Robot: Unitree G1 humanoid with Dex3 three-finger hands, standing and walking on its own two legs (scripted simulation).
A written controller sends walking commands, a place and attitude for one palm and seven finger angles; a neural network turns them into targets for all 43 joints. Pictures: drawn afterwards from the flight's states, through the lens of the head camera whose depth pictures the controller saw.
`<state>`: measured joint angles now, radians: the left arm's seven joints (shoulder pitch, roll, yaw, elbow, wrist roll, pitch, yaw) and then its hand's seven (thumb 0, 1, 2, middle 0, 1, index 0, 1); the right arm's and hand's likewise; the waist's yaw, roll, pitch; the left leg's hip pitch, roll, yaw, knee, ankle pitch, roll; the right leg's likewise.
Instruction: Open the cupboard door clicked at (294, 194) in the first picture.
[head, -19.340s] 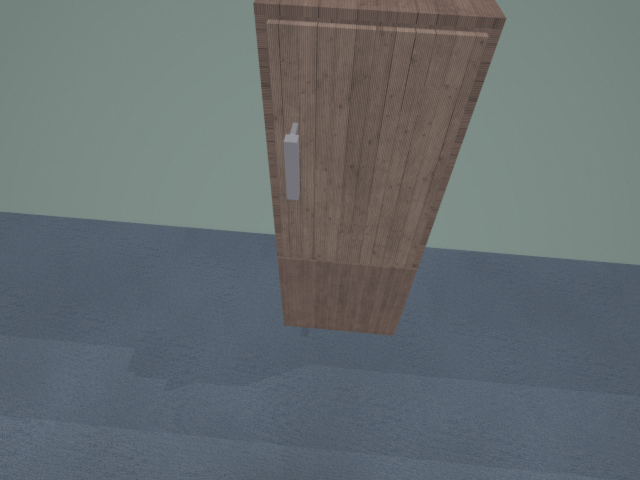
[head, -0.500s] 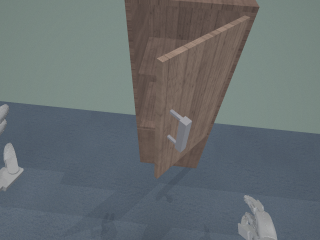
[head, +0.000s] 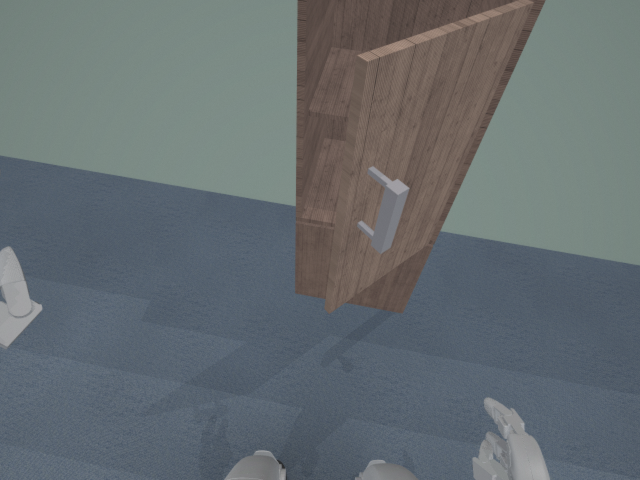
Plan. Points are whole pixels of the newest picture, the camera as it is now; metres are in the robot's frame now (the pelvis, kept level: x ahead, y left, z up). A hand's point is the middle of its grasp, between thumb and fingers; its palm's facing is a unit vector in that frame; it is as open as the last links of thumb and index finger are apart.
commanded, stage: step back with the hand held close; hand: left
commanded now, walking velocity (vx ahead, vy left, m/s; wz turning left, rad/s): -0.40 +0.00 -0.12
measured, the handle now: (378, 210) +0.51 -0.07 +0.02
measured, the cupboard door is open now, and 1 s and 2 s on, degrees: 49 49 49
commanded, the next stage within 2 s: stop stepping back and stand still in 0.24 s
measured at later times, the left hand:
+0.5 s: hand (53, 391) +0.16 +0.21 +0.18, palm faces +0.20 -0.82 -0.54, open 7.4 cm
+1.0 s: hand out of the picture +0.09 +0.21 +0.18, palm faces +0.34 -0.83 -0.45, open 7.4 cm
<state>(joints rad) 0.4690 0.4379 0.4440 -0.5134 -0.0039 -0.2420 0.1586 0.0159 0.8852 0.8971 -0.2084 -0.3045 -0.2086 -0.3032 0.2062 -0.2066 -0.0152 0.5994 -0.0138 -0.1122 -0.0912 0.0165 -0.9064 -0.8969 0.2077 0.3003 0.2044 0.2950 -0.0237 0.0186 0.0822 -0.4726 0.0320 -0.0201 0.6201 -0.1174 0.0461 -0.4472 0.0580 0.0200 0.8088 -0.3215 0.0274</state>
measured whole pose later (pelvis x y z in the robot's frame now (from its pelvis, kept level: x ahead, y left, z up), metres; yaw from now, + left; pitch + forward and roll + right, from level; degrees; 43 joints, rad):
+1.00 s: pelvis -0.14 -0.03 +0.02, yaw -7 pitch -1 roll +1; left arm 0.55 0.39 0.39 -0.42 -0.02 -0.21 0.16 0.02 0.89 0.90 -0.21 -0.30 -0.21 -0.30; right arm 0.27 -0.23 -0.01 0.67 -0.01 -0.13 -0.09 0.02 -0.91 -0.90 0.21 0.30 0.20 0.29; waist -0.02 -0.01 -0.03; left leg -0.21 0.04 0.06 0.50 -0.27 -0.02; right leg -0.22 0.00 -0.07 0.54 -0.30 -0.04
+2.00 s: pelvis -0.18 -0.01 +0.02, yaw -4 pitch -1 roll +0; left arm 0.28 0.22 -0.02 0.99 0.01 0.03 0.00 0.01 0.95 0.90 -0.20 -0.30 -0.20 -0.30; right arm 0.26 -0.25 0.00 1.03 -0.03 0.04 0.00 0.01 -0.91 -0.90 0.20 0.30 0.20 0.29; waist -0.01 -0.02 0.09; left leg -0.27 0.02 0.03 0.48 -0.19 0.00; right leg -0.25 -0.01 -0.10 0.47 -0.21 -0.03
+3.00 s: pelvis -0.14 -0.03 +0.03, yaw -5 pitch -1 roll +0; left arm 0.13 0.29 0.01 1.15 0.01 -0.02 0.01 0.01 0.90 0.90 -0.20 -0.30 -0.20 -0.30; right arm 0.13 -0.30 0.00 1.14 -0.02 0.01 -0.01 0.01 -0.91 -0.90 0.21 0.30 0.20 0.29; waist 0.00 0.03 0.07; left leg -0.12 0.02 0.03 0.31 -0.16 -0.02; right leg -0.11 0.00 -0.09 0.31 -0.18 -0.04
